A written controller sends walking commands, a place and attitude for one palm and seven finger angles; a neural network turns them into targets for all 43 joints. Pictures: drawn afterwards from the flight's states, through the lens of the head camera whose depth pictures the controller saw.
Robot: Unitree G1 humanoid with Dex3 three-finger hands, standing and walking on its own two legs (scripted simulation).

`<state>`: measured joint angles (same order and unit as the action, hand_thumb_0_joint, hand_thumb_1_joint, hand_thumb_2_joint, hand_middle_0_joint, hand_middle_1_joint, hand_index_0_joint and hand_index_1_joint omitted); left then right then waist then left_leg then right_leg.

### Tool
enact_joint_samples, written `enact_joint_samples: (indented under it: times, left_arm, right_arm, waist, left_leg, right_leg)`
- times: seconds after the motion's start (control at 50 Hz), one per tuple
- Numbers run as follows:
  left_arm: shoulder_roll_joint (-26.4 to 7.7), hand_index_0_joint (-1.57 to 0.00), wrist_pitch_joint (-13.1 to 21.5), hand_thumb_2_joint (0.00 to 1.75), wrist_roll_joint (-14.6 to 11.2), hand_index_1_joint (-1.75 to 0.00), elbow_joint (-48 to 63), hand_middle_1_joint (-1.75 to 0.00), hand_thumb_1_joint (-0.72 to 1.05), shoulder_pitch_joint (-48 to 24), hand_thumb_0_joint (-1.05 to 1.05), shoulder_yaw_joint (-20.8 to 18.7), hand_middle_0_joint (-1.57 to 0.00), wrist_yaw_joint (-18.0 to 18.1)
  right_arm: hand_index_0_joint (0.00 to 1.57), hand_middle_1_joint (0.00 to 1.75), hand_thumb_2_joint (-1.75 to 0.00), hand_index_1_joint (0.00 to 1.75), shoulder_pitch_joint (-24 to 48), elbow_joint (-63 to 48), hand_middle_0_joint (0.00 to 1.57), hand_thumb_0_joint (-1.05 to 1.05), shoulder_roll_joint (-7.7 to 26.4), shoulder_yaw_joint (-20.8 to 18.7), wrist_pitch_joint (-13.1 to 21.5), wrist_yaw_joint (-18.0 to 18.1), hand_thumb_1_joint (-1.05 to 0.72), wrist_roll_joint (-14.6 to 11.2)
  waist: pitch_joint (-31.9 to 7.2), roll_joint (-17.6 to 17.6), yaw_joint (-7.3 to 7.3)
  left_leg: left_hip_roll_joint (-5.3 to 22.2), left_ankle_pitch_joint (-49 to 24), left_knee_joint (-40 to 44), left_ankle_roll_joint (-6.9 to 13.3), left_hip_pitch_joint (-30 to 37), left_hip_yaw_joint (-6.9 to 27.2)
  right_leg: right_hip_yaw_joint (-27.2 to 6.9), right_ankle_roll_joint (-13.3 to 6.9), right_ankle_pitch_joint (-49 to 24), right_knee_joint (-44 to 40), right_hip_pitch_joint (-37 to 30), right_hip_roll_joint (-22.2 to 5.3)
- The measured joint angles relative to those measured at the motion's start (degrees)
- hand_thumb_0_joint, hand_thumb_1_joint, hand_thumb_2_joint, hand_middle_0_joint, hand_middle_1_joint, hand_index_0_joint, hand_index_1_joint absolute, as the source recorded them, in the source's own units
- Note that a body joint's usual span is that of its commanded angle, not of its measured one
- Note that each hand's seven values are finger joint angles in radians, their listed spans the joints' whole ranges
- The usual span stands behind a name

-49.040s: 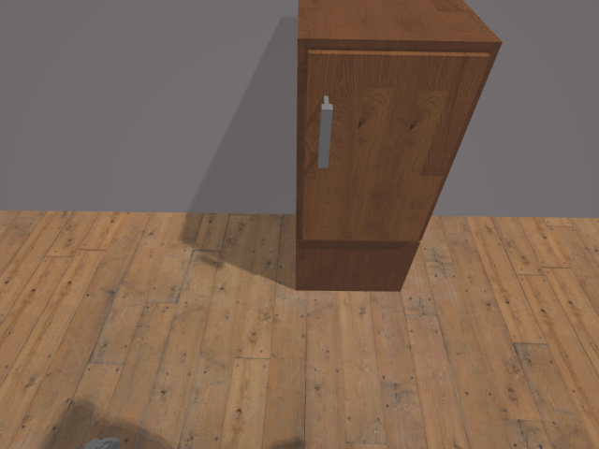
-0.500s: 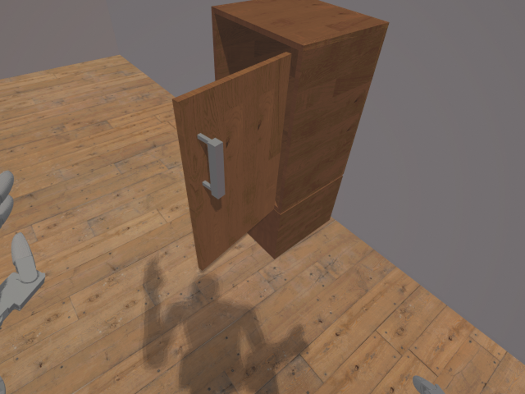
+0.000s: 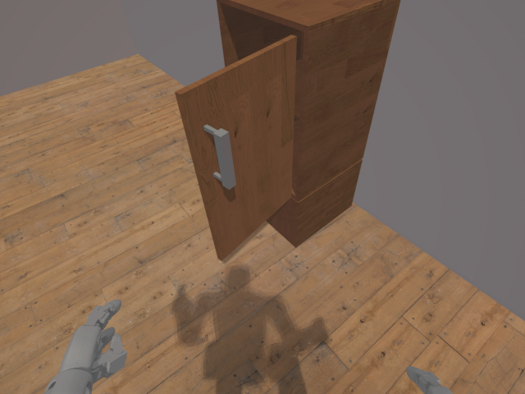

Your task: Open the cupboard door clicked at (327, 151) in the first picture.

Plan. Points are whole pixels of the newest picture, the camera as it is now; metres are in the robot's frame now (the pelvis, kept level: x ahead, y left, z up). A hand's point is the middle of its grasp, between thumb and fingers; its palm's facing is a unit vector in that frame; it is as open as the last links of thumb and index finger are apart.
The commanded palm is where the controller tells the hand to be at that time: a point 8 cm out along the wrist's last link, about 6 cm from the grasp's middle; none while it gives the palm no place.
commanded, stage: let the arm hang, fingers relaxed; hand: left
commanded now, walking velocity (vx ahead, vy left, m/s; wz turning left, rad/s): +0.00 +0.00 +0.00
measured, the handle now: (219, 157) +0.62 +0.14 +0.01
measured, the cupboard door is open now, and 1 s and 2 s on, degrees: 99 99 99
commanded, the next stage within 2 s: look to check the result in 0.94 s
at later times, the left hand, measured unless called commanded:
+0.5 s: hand out of the picture -0.01 +0.22 -0.15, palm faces +0.02 -0.96 -0.30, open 7.3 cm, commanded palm none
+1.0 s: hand out of the picture +0.08 +0.20 -0.14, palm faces +0.00 -0.96 -0.27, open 7.3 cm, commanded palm none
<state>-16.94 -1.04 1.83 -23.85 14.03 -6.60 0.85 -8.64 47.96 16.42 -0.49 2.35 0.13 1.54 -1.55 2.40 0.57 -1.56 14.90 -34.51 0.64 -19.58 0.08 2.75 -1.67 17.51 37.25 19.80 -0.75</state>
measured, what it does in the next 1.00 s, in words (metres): stands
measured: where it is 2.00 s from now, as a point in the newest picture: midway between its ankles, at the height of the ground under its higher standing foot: outside the picture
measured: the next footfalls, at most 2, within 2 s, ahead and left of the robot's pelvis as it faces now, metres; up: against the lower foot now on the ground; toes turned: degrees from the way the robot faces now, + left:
none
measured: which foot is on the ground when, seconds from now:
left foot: down 0.00-1.00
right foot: down 0.00-1.00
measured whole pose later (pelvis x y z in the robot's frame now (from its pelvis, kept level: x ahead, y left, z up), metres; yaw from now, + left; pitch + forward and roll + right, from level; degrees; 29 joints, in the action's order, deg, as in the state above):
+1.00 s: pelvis +0.01 -0.01 +0.02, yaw +0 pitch -2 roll +0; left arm -13.9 0.9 0.6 -64.5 7.4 -1.1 0.4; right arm -10.2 64.6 14.7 -0.6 -0.1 0.8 1.3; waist 2.6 1.0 0.8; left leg 0.1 8.9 -20.3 -0.6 -9.7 1.1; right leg 3.6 -2.6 10.4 20.7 8.8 1.3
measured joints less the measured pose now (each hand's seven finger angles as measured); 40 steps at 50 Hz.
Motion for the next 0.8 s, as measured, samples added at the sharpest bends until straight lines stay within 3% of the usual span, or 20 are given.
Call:
enact_joint_samples:
  times: [0.1, 0.14, 0.28, 0.48, 0.8]
  left_arm:
    - [5.38, -0.2, -1.94, 0.89, -0.29, -0.3, -22.23, -0.3, 0.91, 0.23, 0.01, 6.99, -0.2, -1.5]
    - [6.78, -0.2, -1.65, 0.89, -0.87, -0.3, -27.74, -0.3, 0.94, 0.68, 0.0, 6.82, -0.2, -0.65]
    - [4.06, -0.21, -0.03, 0.89, -1.25, -0.3, -38.17, -0.3, 0.97, 2.2, 0.0, 5.97, -0.21, -0.77]
    - [2.21, -0.2, 0.48, 0.89, -1.42, -0.3, -42.91, -0.3, 0.92, 1.3, 0.0, 5.27, -0.2, -0.21]
    - [3.55, -0.2, 1.84, 0.89, -1.28, -0.3, -40.27, -0.3, 0.91, -6.26, 0.0, 5.48, -0.2, -0.32]
  right_arm:
    - [0.21, 0.3, -0.9, 0.3, -0.35, 3.52, 0.21, 0.01, -1.21, 0.28, -2.34, -0.2, -0.91, -0.02]
    - [0.2, 0.3, -0.9, 0.3, -1.56, 5.78, 0.2, 0.01, -1.88, 0.41, -2.78, 0.01, -0.91, -0.05]
    - [0.2, 0.3, -0.9, 0.3, -5.74, 13.45, 0.2, 0.01, -3.42, 0.5, -3.98, 0.62, -0.91, -0.19]
    - [0.2, 0.3, -0.9, 0.3, -7.32, 16.99, 0.2, 0.01, -4.31, 0.07, -3.79, 0.81, -0.91, -0.35]
    - [0.2, 0.3, -0.9, 0.3, -3.58, 16.92, 0.2, 0.01, -3.33, -0.03, -2.62, 0.61, -0.91, -0.17]
  waist:
    - [2.8, -2.51, 1.28]
    - [3.73, -3.58, 0.96]
    - [5.23, -3.39, -1.06]
    - [4.9, -0.95, -0.64]
    - [3.45, -1.21, 0.27]
  left_leg:
    - [0.96, -1.29, 2.51, -0.84, 2.23, 0.58]
    - [1.41, -2.05, 3.99, -1.08, 3.03, 0.99]
    - [2.31, -4.55, 8.52, -1.51, 4.9, 2.04]
    - [2.01, -5.38, 10.73, -1.16, 6.9, 1.54]
    - [1.41, -5.8, 12.88, -0.95, 9.01, 0.99]
  right_leg:
    - [0.55, -0.97, -1.83, -3.72, -2.81, 1.04]
    - [0.93, -1.02, -2.96, -5.96, -4.03, 1.54]
    - [1.89, -1.45, -6.58, -12.94, -7.22, 2.62]
    - [1.39, -1.15, -7.25, -14.66, -8.88, 2.33]
    - [0.84, -0.77, -6.83, -15.01, -10.05, 1.7]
